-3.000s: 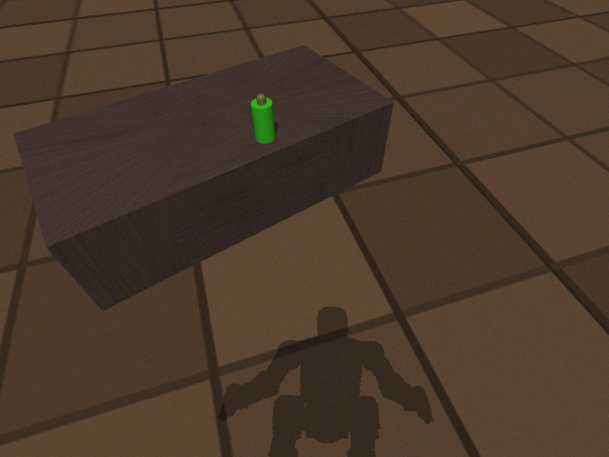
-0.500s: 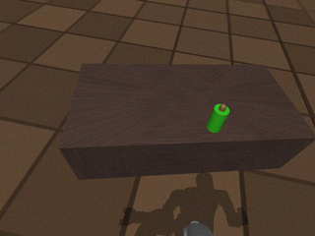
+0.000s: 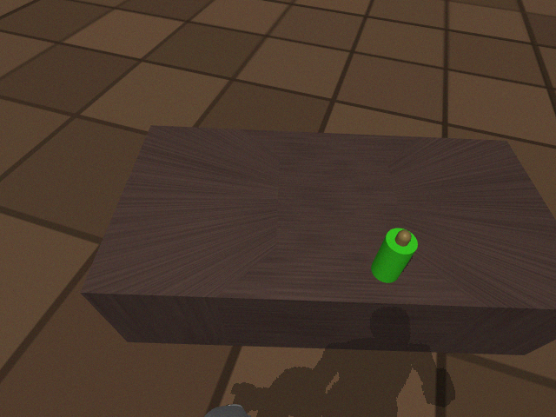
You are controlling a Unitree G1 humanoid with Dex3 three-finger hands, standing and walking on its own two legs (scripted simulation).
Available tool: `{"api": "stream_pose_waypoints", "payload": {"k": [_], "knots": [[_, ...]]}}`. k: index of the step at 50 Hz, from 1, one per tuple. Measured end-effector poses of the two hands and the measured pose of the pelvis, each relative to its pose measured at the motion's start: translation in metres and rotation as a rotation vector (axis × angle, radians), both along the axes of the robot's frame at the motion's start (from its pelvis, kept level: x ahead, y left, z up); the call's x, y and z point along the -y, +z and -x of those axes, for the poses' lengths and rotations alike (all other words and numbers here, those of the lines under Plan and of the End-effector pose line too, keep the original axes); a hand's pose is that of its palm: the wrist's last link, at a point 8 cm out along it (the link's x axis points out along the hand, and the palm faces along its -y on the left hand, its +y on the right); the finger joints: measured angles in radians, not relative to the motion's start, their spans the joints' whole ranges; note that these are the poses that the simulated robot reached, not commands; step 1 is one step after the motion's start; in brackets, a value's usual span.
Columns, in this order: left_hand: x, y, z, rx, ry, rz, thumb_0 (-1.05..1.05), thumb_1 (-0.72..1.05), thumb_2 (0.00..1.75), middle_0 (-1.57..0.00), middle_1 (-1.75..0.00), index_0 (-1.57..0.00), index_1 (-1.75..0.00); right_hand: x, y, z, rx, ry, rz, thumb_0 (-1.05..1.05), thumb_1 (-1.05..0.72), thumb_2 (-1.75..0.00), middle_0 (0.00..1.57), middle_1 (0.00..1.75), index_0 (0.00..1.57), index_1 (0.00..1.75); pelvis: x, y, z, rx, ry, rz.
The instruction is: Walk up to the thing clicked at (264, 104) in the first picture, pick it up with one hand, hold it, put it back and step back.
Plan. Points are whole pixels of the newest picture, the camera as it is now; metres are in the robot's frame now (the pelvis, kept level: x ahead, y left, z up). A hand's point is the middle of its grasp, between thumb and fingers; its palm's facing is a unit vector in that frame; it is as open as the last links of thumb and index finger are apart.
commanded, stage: walk up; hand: right
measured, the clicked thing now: (394, 253) +0.55 -0.26 -0.27
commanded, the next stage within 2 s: stand in 1.86 s
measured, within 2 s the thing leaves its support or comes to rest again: neither
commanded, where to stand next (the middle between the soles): +0.13 -0.03 m, yaw +0 degrees
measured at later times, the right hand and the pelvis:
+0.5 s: hand out of the picture +0.14 -0.32 -0.16, palm faces -0.06 +0.93 -0.36, open 7.3 cm; pelvis +0.04 -0.05 -0.01, yaw +2 degrees
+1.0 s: hand out of the picture +0.17 -0.29 -0.13, palm faces -0.05 +0.93 -0.35, open 7.3 cm; pelvis +0.07 -0.04 +0.02, yaw +2 degrees
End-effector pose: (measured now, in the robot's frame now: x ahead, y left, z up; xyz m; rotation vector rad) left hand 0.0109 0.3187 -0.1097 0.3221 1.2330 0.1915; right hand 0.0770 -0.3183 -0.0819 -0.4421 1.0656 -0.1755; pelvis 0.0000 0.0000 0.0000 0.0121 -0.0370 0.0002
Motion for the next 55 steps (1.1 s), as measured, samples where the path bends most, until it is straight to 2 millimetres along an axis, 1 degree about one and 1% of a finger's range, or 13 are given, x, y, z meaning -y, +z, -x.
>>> {"api": "stream_pose_waypoints", "payload": {"k": [3,8,11,14,17,20,25,28,31,37,42,51,55], "knots": [[0.011,-0.007,-0.021,-0.017,-0.007,0.014,0.01,0.90,0.90,-0.21,-0.30,-0.21,-0.30,0.002,0.004,-0.015,0.028,-0.015,0.002,0.01,-0.91,-0.90,0.20,0.30,0.21,0.30,0.003,0.000,-0.012,0.010,0.004,0.002],[0.029,-0.002,-0.063,0.036,-0.030,0.023,0.01,0.90,0.90,-0.21,-0.30,-0.21,-0.30,0.015,0.011,-0.026,0.013,-0.029,0.007,0.01,-0.90,-0.90,0.20,0.30,0.21,0.30,0.018,0.008,-0.029,0.013,0.003,0.002],[0.038,0.001,-0.081,0.063,-0.034,0.005,0.00,0.90,0.90,-0.21,-0.30,-0.21,-0.30,0.028,0.005,-0.032,-0.006,-0.035,0.005,0.01,-0.90,-0.90,0.20,0.30,0.21,0.30,0.030,0.006,-0.036,0.011,0.006,0.006],[0.047,0.000,-0.093,0.084,-0.031,-0.037,0.00,0.90,0.90,-0.21,-0.30,-0.21,-0.30,0.044,-0.012,-0.042,-0.019,-0.047,-0.014,0.01,-0.90,-0.90,0.20,0.30,0.21,0.30,0.045,-0.004,-0.042,0.015,0.008,0.010],[0.056,0.003,-0.097,0.087,-0.029,-0.067,0.00,0.90,0.90,-0.21,-0.30,-0.21,-0.30,0.052,-0.027,-0.051,-0.042,-0.067,-0.036,0.01,-0.90,-0.90,0.20,0.30,0.21,0.30,0.055,-0.008,-0.045,0.016,0.016,0.019],[0.060,0.010,-0.100,0.086,-0.031,-0.085,0.00,0.90,0.90,-0.21,-0.30,-0.21,-0.30,0.053,-0.034,-0.058,-0.062,-0.069,-0.060,0.01,-0.91,-0.90,0.20,0.30,0.21,0.30,0.058,-0.006,-0.045,0.010,0.021,0.010],[0.052,0.014,-0.105,0.091,-0.026,-0.103,0.00,0.90,0.90,-0.21,-0.30,-0.21,-0.30,0.050,-0.039,-0.058,-0.099,-0.058,-0.066,0.01,-0.91,-0.90,0.20,0.30,0.21,0.30,0.054,-0.006,-0.044,-0.009,0.033,0.000],[0.044,0.011,-0.107,0.084,-0.009,-0.103,0.00,0.90,0.90,-0.21,-0.30,-0.21,-0.30,0.045,-0.039,-0.050,-0.123,-0.063,-0.056,0.01,-0.91,-0.90,0.20,0.30,0.21,0.30,0.050,-0.006,-0.044,-0.008,0.031,-0.021],[0.042,0.010,-0.108,0.067,0.004,-0.091,0.00,0.90,0.90,-0.21,-0.30,-0.21,-0.30,0.041,-0.036,-0.042,-0.148,-0.075,-0.060,0.01,-0.91,-0.90,0.20,0.30,0.21,0.30,0.047,-0.002,-0.047,-0.006,0.032,0.001],[0.046,0.007,-0.109,0.045,0.012,-0.057,0.00,0.90,0.90,-0.21,-0.30,-0.21,-0.30,0.033,-0.029,-0.045,-0.172,-0.085,-0.070,0.01,-0.91,-0.90,0.20,0.30,0.21,0.30,0.045,0.005,-0.055,-0.006,0.040,0.006],[0.049,0.008,-0.115,0.035,0.018,-0.029,0.01,0.90,0.90,-0.21,-0.30,-0.21,-0.30,0.026,-0.023,-0.057,-0.170,-0.081,-0.073,0.01,-0.91,-0.90,0.20,0.30,0.21,0.30,0.041,0.011,-0.061,-0.009,0.039,0.012],[0.052,0.012,-0.129,0.046,0.034,-0.013,0.00,0.90,0.90,-0.21,-0.30,-0.21,-0.30,0.019,-0.011,-0.091,-0.111,-0.072,-0.079,0.01,-0.91,-0.90,0.20,0.30,0.21,0.30,0.040,0.019,-0.068,0.000,0.039,0.010],[0.052,0.015,-0.132,0.045,0.036,-0.014,0.00,0.90,0.90,-0.21,-0.30,-0.21,-0.30,0.018,-0.008,-0.103,-0.091,-0.066,-0.084,0.01,-0.91,-0.90,0.20,0.30,0.21,0.30,0.040,0.022,-0.070,0.001,0.037,0.009]]}}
